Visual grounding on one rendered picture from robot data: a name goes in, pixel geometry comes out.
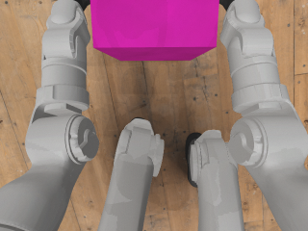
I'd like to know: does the robot right hand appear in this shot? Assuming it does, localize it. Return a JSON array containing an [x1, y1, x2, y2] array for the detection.
[[219, 0, 235, 11]]

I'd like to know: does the left robot upper arm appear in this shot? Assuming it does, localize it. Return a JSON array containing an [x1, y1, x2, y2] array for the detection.
[[0, 114, 99, 231]]

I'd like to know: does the carton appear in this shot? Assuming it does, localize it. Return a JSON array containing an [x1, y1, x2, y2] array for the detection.
[[90, 0, 219, 61]]

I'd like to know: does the right robot forearm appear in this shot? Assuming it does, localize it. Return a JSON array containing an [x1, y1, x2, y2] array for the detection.
[[219, 0, 304, 127]]

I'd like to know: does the right robot upper arm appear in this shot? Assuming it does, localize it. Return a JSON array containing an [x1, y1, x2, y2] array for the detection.
[[227, 115, 308, 231]]

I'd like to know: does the left robot forearm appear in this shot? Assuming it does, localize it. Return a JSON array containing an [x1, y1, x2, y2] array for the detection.
[[25, 0, 90, 151]]

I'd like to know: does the right robot thigh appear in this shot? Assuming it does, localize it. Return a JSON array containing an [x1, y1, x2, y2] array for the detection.
[[190, 138, 244, 231]]

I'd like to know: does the robot left hand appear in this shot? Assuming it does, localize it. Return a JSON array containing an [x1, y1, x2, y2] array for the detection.
[[74, 0, 90, 11]]

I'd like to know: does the robot right shin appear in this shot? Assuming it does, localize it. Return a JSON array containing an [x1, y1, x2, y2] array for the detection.
[[194, 130, 239, 183]]

